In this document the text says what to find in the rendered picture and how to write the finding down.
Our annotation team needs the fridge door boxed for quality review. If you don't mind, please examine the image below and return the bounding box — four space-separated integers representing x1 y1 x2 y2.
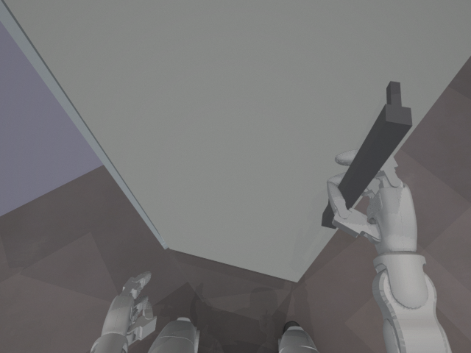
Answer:
4 0 471 282

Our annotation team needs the robot left thigh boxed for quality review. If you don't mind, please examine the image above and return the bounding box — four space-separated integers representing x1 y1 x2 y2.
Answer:
148 321 199 353

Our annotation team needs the robot right foot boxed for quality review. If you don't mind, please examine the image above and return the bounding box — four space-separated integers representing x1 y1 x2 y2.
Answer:
283 321 300 334

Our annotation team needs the handle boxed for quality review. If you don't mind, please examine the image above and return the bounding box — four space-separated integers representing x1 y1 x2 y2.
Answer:
322 81 412 229

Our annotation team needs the robot left forearm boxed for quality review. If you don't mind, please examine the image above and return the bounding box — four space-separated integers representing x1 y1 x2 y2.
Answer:
90 333 128 353

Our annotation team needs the robot right forearm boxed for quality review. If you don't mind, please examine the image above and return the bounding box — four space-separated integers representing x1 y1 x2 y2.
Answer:
372 252 452 353

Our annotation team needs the robot left hand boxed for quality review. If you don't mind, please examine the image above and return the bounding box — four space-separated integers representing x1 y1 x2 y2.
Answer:
101 271 157 346

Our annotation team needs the robot right hand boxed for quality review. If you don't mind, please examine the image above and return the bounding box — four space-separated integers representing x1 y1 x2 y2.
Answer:
327 149 417 254

